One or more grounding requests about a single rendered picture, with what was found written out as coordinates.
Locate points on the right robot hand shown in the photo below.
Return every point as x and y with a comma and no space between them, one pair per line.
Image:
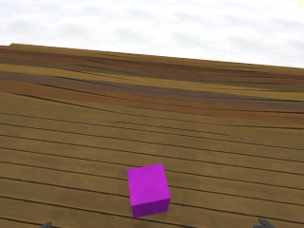
265,224

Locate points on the carton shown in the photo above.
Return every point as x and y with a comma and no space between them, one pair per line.
148,190

